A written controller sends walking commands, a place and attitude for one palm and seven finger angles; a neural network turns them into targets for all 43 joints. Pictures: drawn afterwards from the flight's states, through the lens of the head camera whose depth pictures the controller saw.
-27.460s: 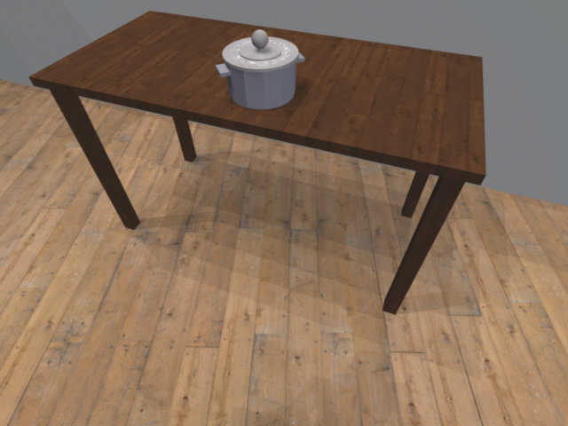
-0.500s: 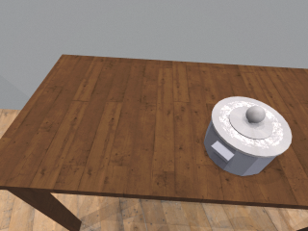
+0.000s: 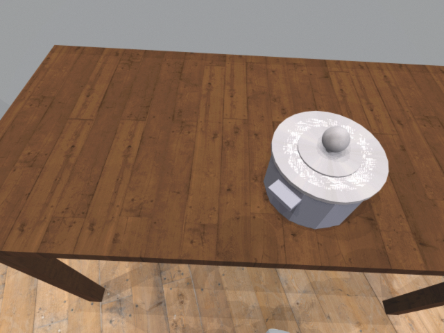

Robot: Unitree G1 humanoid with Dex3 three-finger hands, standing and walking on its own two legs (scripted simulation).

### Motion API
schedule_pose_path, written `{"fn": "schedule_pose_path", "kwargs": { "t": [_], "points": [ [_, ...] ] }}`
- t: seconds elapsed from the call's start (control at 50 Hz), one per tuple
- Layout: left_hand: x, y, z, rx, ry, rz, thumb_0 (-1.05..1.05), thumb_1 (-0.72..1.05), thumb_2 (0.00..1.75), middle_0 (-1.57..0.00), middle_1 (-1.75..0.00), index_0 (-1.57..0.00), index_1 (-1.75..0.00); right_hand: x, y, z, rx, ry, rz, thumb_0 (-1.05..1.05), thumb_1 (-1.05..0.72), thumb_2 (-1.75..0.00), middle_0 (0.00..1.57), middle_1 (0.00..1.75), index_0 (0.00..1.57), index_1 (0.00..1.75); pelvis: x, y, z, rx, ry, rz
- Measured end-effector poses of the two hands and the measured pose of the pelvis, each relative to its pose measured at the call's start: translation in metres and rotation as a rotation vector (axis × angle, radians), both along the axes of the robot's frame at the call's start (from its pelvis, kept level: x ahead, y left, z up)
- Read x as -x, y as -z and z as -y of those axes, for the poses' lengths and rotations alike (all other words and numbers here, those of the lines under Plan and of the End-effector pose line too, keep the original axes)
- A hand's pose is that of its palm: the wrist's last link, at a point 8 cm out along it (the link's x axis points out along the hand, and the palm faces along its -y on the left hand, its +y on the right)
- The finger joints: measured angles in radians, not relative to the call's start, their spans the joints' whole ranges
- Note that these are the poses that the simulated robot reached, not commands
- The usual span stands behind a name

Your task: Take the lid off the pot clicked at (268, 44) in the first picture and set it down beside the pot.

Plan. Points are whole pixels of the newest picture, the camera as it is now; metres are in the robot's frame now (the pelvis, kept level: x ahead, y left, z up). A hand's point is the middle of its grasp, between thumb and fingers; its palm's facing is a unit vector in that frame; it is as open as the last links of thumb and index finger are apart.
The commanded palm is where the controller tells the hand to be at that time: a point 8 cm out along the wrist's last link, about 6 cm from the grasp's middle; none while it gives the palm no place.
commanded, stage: shuffle to correct the standing spot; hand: left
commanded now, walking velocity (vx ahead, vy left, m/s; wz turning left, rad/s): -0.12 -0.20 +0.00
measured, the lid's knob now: (335, 139) +0.41 -0.17 +0.13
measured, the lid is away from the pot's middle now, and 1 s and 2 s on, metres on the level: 0.01 0.01 0.01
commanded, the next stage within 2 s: come to a stop and stand still in 1.90 s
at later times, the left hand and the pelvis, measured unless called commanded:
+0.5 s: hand out of the picture -0.03 +0.12 -0.20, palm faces +0.06 -0.99 -0.13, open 7.3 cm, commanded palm none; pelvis -0.06 -0.06 +0.00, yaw +0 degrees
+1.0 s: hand out of the picture -0.10 +0.07 -0.18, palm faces -0.03 -0.98 -0.19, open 7.4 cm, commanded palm none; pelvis -0.13 -0.11 -0.01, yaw -1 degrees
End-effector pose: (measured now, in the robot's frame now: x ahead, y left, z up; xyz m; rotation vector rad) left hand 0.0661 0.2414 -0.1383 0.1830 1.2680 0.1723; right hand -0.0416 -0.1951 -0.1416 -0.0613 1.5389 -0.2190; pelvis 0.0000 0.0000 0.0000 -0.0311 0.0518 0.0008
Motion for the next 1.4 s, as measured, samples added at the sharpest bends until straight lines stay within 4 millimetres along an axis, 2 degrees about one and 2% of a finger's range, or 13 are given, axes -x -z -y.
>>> {"fn": "schedule_pose_path", "kwargs": {
  "t": [0.1, 0.22, 0.28, 0.36, 0.42, 0.48, 0.64, 0.74, 0.9, 1.02, 1.18, 1.28, 1.4],
  "points": [
    [0.004, -0.001, 0.033, -0.018, 0.03, -0.019, 0.01, 0.91, 0.9, -0.2, -0.3, -0.2, -0.3, -0.021, 0.01, 0.052, 0.026, 0.015, 0.067, 0.01, -0.92, -0.9, 0.2, 0.3, 0.2, 0.3, 0.007, 0.004, 0.029, -0.003, -0.011, 0.009],
    [0.025, 0.0, 0.061, 0.0, 0.023, -0.002, 0.0, 0.93, 0.9, -0.2, -0.3, -0.2, -0.3, -0.049, -0.004, 0.106, 0.114, -0.033, 0.138, 0.0, -0.92, -0.9, 0.2, 0.3, 0.2, 0.3, 0.017, 0.0, 0.049, -0.033, -0.015, 0.019],
    [0.04, 0.006, 0.065, 0.013, 0.018, -0.005, 0.0, 0.93, 0.9, -0.2, -0.3, -0.2, -0.3, -0.062, -0.014, 0.117, 0.151, -0.06, 0.201, 0.0, -0.92, -0.9, 0.2, 0.3, 0.2, 0.3, 0.026, 0.001, 0.054, -0.019, -0.012, 0.02],
    [0.06, 0.025, 0.066, 0.049, -0.004, -0.005, 0.0, 0.92, 0.9, -0.2, -0.3, -0.2, -0.3, -0.066, -0.023, 0.114, 0.182, -0.093, 0.275, 0.0, -0.92, -0.9, 0.2, 0.3, 0.19, 0.3, 0.037, 0.008, 0.056, 0.02, -0.017, 0.026],
    [0.077, 0.035, 0.07, 0.074, -0.013, -0.027, 0.0, 0.92, 0.9, -0.2, -0.3, -0.2, -0.3, -0.052, -0.029, 0.103, 0.18, -0.096, 0.289, 0.0, -0.91, -0.9, 0.2, 0.3, 0.19, 0.3, 0.046, 0.007, 0.059, -0.006, 0.013, 0.058],
    [0.097, 0.032, 0.073, 0.1, -0.031, -0.055, 0.01, 0.92, 0.9, -0.2, -0.3, -0.2, -0.3, -0.031, -0.029, 0.093, 0.164, -0.112, 0.264, 0.0, -0.92, -0.9, 0.2, 0.3, 0.2, 0.3, 0.055, 0.003, 0.06, 0.014, 0.002, 0.071],
    [0.155, 0.024, 0.066, 0.076, -0.049, -0.136, 0.01, 0.91, 0.9, -0.2, -0.3, -0.2, -0.3, -0.004, -0.023, 0.101, 0.156, -0.124, 0.228, 0.0, -0.94, -0.9, 0.2, 0.3, 0.2, 0.3, 0.088, 0.003, 0.063, 0.027, 0.006, 0.03],
    [0.177, 0.018, 0.068, 0.04, -0.014, -0.199, 0.01, 0.91, 0.9, -0.2, -0.3, -0.2, -0.3, 0.009, -0.012, 0.111, 0.126, -0.086, 0.252, 0.0, -0.93, -0.9, 0.2, 0.3, 0.2, 0.3, 0.106, 0.006, 0.071, 0.011, 0.025, 0.009],
    [0.176, 0.0, 0.1, 0.0, 0.02, -0.116, 0.01, 0.91, 0.9, -0.2, -0.3, -0.2, -0.3, 0.055, 0.004, 0.138, 0.059, -0.025, 0.205, 0.0, -0.91, -0.9, 0.2, 0.3, 0.2, 0.3, 0.124, 0.004, 0.096, 0.02, 0.023, 0.034],
    [0.164, 0.011, 0.132, 0.057, 0.05, -0.046, 0.01, 0.91, 0.9, -0.2, -0.3, -0.2, -0.3, 0.094, 0.001, 0.154, 0.084, 0.001, 0.16, 0.0, -0.91, -0.9, 0.2, 0.3, 0.2, 0.3, 0.128, 0.007, 0.112, 0.01, 0.022, 0.062],
    [0.163, 0.014, 0.144, 0.065, 0.039, -0.051, 0.02, 0.94, 0.9, -0.2, -0.3, -0.2, -0.3, 0.138, -0.003, 0.158, 0.074, 0.016, 0.055, 0.0, -0.91, -0.9, 0.2, 0.3, 0.2, 0.3, 0.13, 0.007, 0.127, 0.0, 0.015, 0.026],
    [0.178, 0.005, 0.158, 0.053, 0.012, -0.089, 0.01, 0.93, 0.9, -0.2, -0.3, -0.2, -0.3, 0.142, -0.002, 0.163, 0.032, 0.014, 0.016, 0.0, -0.91, -0.9, 0.2, 0.3, 0.2, 0.3, 0.127, 0.002, 0.141, -0.003, 0.008, 0.017],
    [0.194, 0.009, 0.182, 0.069, -0.007, -0.144, 0.01, 0.92, 0.9, -0.2, -0.3, -0.2, -0.3, 0.118, 0.003, 0.176, 0.031, 0.008, 0.059, 0.0, -0.91, -0.9, 0.2, 0.3, 0.2, 0.3, 0.118, 0.005, 0.157, -0.01, 0.009, 0.038]
  ]
}}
